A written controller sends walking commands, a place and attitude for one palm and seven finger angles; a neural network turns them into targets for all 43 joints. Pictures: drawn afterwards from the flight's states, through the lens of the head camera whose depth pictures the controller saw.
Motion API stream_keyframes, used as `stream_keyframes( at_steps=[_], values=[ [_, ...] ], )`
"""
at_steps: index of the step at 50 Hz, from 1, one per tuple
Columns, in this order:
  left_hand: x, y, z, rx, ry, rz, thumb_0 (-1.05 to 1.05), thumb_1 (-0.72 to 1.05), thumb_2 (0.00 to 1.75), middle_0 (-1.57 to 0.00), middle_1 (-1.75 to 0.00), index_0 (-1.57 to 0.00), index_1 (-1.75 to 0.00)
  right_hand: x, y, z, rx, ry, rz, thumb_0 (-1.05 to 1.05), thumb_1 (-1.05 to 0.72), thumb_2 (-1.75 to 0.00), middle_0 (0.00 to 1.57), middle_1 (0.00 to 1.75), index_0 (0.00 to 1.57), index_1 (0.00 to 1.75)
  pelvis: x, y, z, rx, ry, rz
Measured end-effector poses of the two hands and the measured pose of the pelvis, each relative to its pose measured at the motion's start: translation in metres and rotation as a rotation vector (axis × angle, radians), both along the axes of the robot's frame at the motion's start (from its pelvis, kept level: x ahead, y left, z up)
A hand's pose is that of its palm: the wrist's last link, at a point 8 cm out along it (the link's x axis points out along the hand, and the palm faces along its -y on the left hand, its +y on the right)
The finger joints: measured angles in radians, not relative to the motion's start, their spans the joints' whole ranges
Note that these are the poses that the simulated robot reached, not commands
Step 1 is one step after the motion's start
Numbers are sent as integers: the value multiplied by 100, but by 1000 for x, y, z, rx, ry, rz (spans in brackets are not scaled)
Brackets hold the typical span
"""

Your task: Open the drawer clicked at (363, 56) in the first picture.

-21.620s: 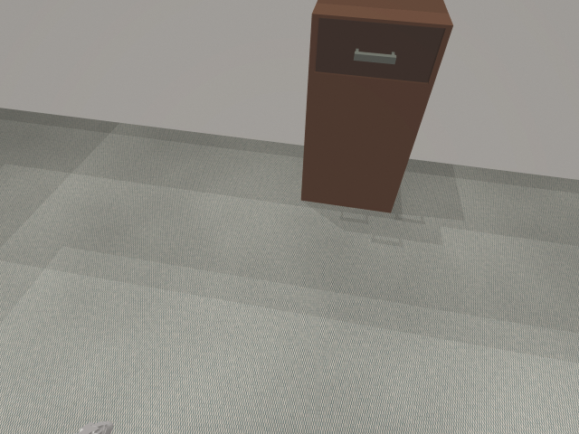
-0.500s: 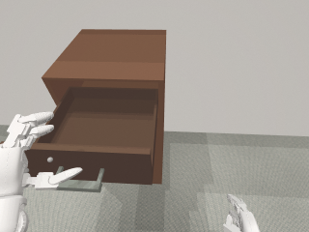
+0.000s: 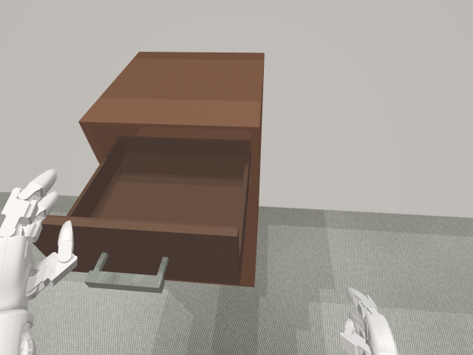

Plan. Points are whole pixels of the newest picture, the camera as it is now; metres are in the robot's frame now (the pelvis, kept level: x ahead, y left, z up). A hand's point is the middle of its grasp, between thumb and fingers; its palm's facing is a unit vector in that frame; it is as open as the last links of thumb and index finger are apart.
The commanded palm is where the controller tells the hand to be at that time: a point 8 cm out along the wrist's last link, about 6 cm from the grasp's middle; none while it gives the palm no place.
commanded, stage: draw the hand back to the body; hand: left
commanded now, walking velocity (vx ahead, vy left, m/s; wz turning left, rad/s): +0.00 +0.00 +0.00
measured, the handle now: (129, 270) +0.25 +0.25 -0.02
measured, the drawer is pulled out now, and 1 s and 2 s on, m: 0.30 0.30 0.30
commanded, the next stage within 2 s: step back with the hand held close in 0.10 s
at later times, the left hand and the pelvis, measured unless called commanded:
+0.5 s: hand (67, 264) +0.17 +0.25 +0.15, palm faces +0.32 -0.81 -0.49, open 7.4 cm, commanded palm +0.11 +0.29 +0.17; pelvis -0.02 +0.01 -0.01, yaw +0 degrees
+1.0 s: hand (43, 320) +0.10 +0.22 +0.16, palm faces +0.39 -0.82 -0.42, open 7.4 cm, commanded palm +0.04 +0.27 +0.17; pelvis -0.09 -0.01 -0.01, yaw +0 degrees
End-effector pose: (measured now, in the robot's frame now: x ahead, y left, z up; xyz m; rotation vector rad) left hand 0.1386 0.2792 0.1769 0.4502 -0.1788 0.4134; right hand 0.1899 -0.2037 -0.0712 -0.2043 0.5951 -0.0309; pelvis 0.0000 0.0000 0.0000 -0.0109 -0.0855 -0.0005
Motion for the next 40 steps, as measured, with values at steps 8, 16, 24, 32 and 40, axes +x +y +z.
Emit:
stream_keyframes(
  at_steps=[8, 16, 24, 32, 40],
  values=[
    [-1, -1, 0, 1, 3, -1, 1, 86, 88, -21, -32, -21, -32, -8, -1, -3, 4, 12, -6, 1, -90, -90, 20, 30, 21, 30, -3, -1, 0, 1, -3, 0],
    [-1, 1, 5, 63, -5, -21, 1, 89, 89, -21, -30, -21, -30, -18, -12, -5, -14, 46, -40, 1, -90, -90, 20, 30, 21, 30, -8, 0, -2, -10, 57, 8],
    [0, 5, -5, 92, 56, -86, 1, 89, 89, -21, -30, -21, -30, -39, -27, -6, -78, 100, -133, 1, -90, -90, 20, 30, 21, 30, -18, 13, -5, 4, 113, 3],
    [-21, 13, -7, 114, 32, -85, 1, 89, 89, -21, -30, -21, -30, -59, -20, -7, -98, 86, -142, 1, -90, -90, 20, 30, 21, 30, -38, 19, -14, 4, 120, 12],
    [-49, 16, -5, 110, -68, -47, 1, 89, 89, -21, -30, -21, -30, -85, -7, -11, -111, 66, -110, 1, -90, -90, 20, 30, 21, 30, -59, 17, -20, 7, 110, 10]
  ],
)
